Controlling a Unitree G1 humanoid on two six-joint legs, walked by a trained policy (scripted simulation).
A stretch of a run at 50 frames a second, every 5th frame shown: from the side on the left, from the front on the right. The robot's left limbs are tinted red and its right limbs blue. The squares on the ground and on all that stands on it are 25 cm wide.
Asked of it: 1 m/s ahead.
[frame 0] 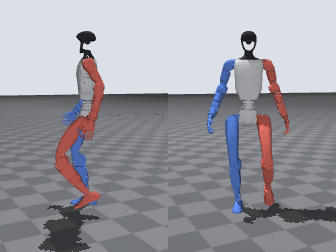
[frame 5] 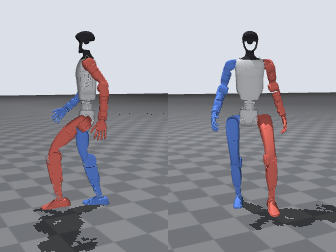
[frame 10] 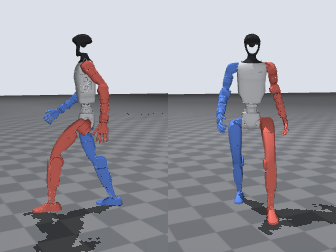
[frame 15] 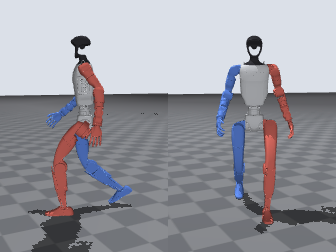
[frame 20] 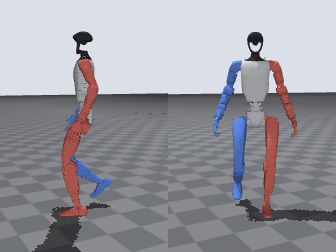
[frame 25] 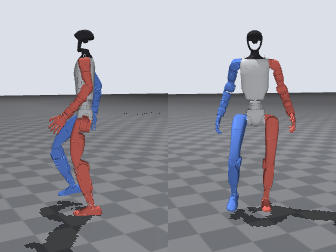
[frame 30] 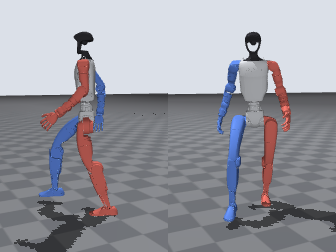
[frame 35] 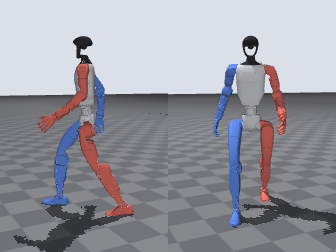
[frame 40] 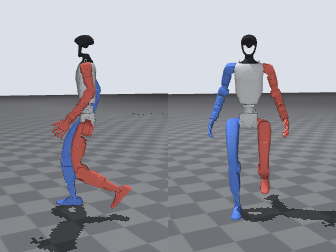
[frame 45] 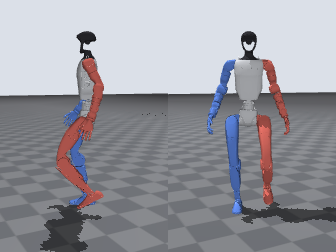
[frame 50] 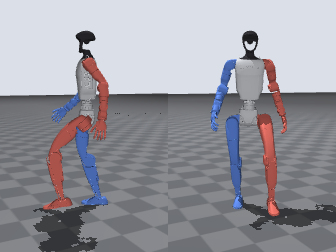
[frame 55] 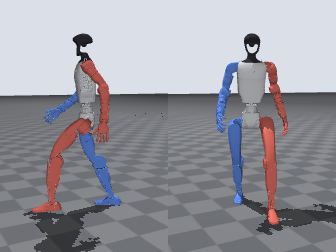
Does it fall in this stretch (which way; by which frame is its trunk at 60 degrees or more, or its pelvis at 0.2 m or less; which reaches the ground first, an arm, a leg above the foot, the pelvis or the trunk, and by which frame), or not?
no
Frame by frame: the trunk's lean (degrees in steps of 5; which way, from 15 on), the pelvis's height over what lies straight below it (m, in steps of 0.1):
0: 0, 0.8
5: 0, 0.8
10: 5, 0.8
15: 5, 0.7
20: 0, 0.8
25: 0, 0.8
30: 0, 0.8
35: 5, 0.7
40: 5, 0.7
45: 0, 0.8
50: 0, 0.8
55: 5, 0.8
